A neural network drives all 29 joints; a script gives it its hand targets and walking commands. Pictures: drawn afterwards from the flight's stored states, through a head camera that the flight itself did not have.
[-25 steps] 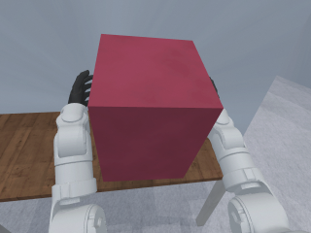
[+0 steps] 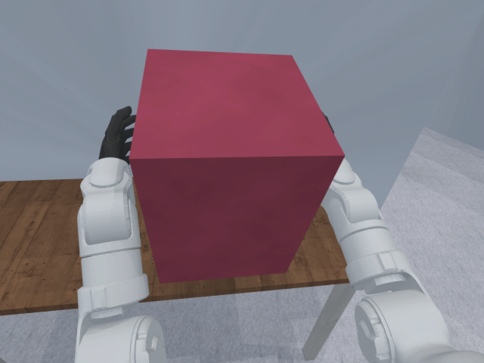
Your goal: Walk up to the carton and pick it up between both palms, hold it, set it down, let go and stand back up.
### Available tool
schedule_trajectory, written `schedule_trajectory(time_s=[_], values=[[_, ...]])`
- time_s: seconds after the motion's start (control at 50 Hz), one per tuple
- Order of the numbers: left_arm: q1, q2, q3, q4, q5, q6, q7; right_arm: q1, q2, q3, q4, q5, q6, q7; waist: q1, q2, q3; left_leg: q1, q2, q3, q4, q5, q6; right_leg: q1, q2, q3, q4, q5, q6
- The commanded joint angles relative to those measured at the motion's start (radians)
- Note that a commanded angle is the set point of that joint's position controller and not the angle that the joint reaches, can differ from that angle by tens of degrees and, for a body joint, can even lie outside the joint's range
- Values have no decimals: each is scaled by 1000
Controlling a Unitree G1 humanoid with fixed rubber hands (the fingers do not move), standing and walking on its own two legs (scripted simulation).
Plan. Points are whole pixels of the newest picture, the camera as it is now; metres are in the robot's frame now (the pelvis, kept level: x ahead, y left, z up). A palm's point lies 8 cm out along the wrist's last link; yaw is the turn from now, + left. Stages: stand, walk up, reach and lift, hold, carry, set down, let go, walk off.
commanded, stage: hold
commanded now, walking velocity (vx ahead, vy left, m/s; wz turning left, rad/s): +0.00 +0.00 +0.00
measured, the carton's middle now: (224, 172) +0.38 +0.01 +0.17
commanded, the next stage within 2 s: none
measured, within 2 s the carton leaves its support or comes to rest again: neither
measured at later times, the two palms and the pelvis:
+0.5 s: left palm (116, 155) +0.36 +0.17 +0.22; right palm (322, 150) +0.37 -0.15 +0.22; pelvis +0.01 +0.00 +0.00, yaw +0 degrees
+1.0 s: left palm (115, 153) +0.36 +0.17 +0.23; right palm (323, 152) +0.37 -0.15 +0.22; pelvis +0.00 +0.00 +0.00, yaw +0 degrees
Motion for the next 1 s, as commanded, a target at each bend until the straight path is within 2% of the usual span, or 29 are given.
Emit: schedule_trajectory(time_s=[0.0, 0.02, 0.04, 0.1, 0.16, 0.2, 0.26, 0.28, 0.34, 0.36, 0.38, 0.4, 0.46, 0.48, 0.5, 0.52, 0.56, 0.58, 0.6, 0.64, 0.66, 0.72, 0.76, 0.78, 0.8, 0.84, 0.86, 0.9, 0.98], values=[[-513, -439, -408, 3, -119, -25, -116, -598, 462, 261, -211, 13, -29, 95, -20, 124, -243, 33, -37, 34, -61, 52, -4, -29, 35, -14, -28, 7, 30], [-528, -451, -420, -11, -126, -28, -114, -595, 466, 250, -202, 9, -28, 98, -27, 129, -260, 35, -33, 35, -66, 36, -7, -28, 37, -16, -22, 0, 30], [-537, -451, -411, 1, -125, -27, -111, -624, 474, 253, -205, 11, -29, 102, -15, 129, -253, 13, -34, 37, -69, 26, -2, -28, 34, -13, -20, -5, 29], [-562, -435, -351, 81, -115, -29, -113, -662, 487, 231, -158, -13, -22, 108, 2, 69, -234, -17, -35, 41, -95, -63, 27, -43, 29, -11, -31, -63, 41], [-565, -413, -307, 123, -100, -27, -124, -677, 488, 223, -130, -17, -22, 110, 15, 53, -257, -17, -38, 42, -93, -59, 40, -21, 26, -6, -34, -56, 42], [-557, -410, -291, 106, -97, -28, -124, -673, 495, 237, -135, -2, -24, 106, 24, 61, -306, 17, -43, 45, -70, 17, 40, -9, 26, -1, -28, 3, 46], [-523, -427, -334, 27, -121, -33, -124, -674, 500, 302, -225, 48, -41, 88, 14, 69, -400, 109, -55, 40, -4, 230, 15, 56, 45, -9, -10, 202, 51], [-523, -425, -336, 28, -124, -33, -127, -655, 485, 297, -204, 54, -33, 80, -1, 68, -385, 113, -55, 40, -1, 232, 9, 50, 46, -10, -12, 203, 53], [-490, -416, -327, 12, -112, -22, -138, -613, 483, 318, -220, 57, -19, 72, 4, 61, -329, 88, -55, 42, -13, 224, 11, 50, 45, -7, -16, 195, 51], [-485, -420, -340, -13, -113, -24, -139, -593, 488, 319, -227, 59, -18, 68, -9, 63, -326, 91, -56, 40, -12, 231, 7, 51, 45, -9, -12, 219, 55], [-490, -413, -335, -12, -100, -22, -140, -571, 475, 311, -189, 60, -8, 69, -8, 82, -276, 85, -52, 36, -22, 221, -2, 38, 45, -10, -13, 194, 49], [-481, -415, -333, -18, -96, -18, -143, -572, 481, 319, -210, 61, -6, 70, -7, 67, -276, 93, -52, 38, -20, 236, -2, 42, 47, -10, -17, 203, 51], [-475, -424, -389, -65, -127, -14, -149, -582, 478, 334, -282, 77, -9, 59, -23, 95, -297, 104, -55, 32, -4, 260, -17, 52, 45, -10, -11, 249, 50], [-471, -425, -400, -58, -130, -13, -152, -586, 485, 334, -300, 70, -10, 55, -38, 81, -293, 105, -57, 32, -1, 249, -15, 44, 42, -9, -16, 258, 53], [-454, -413, -383, -46, -117, -12, -154, -563, 475, 337, -273, 72, -2, 53, -30, 85, -266, 95, -56, 32, -3, 250, -15, 51, 40, -6, -14, 275, 52], [-472, -418, -395, -86, -123, -18, -156, -560, 485, 344, -291, 73, -1, 53, -34, 84, -278, 94, -55, 31, -8, 243, -17, 60, 41, -9, -11, 267, 53], [-481, -444, -456, -134, -149, -19, -148, -568, 478, 343, -336, 89, -11, 57, -52, 139, -328, 124, -50, 21, 7, 276, -38, 46, 44, -11, -3, 260, 45], [-499, -438, -459, -136, -145, -22, -138, -550, 467, 337, -295, 87, -4, 60, -52, 160, -314, 126, -47, 21, 4, 263, -46, 21, 44, -13, -6, 215, 39], [-491, -428, -434, -91, -131, -19, -136, -549, 465, 324, -270, 71, 0, 65, -46, 136, -267, 110, -48, 26, -10, 219, -34, -4, 42, -13, -18, 169, 42], [-492, -428, -425, -101, -133, -20, -134, -542, 472, 313, -265, 58, 1, 75, -38, 124, -269, 88, -43, 30, -28, 180, -24, -4, 41, -15, -13, 137, 41], [-475, -423, -415, -90, -129, -16, -134, -561, 473, 332, -280, 66, -2, 76, -15, 115, -297, 87, -44, 31, -23, 199, -17, 18, 41, -14, -7, 159, 40], [-469, -417, -371, -41, -116, -8, -138, -605, 481, 331, -287, 56, -2, 76, 14, 68, -270, 61, -43, 37, -44, 134, 8, 9, 41, -12, -23, 97, 44], [-468, -414, -365, -12, -118, -8, -137, -609, 486, 330, -268, 50, -3, 75, 14, 59, -277, 68, -44, 39, -46, 110, 17, 4, 36, -4, -26, 95, 46], [-493, -431, -376, -50, -133, -16, -134, -630, 498, 340, -302, 62, -14, 78, 20, 68, -339, 79, -43, 39, -40, 133, 17, 11, 40, -6, -21, 100, 43], [-492, -421, -376, -17, -128, -14, -132, -626, 487, 332, -278, 52, -10, 78, 11, 70, -312, 80, -43, 40, -38, 122, 17, -4, 39, -4, -28, 87, 43], [-496, -431, -386, -43, -142, -22, -129, -634, 502, 344, -308, 59, -23, 80, 11, 58, -348, 94, -46, 40, -22, 173, 14, 16, 45, -7, -20, 140, 45], [-494, -420, -370, -45, -131, -24, -128, -599, 491, 340, -264, 61, -12, 78, 8, 62, -321, 94, -44, 40, -26, 183, 10, 20, 46, -6, -20, 141, 42], [-478, -431, -391, -58, -132, -20, -127, -586, 479, 337, -269, 69, -14, 76, -3, 77, -334, 119, -44, 37, -15, 224, -5, 22, 52, -7, -19, 163, 41], [-474, -410, -353, -5, -100, 1, -147, -550, 456, 280, -189, 31, 6, 78, -22, 74, -218, 73, -41, 41, -56, 95, 4, -3, 37, -6, -44, 56, 40]])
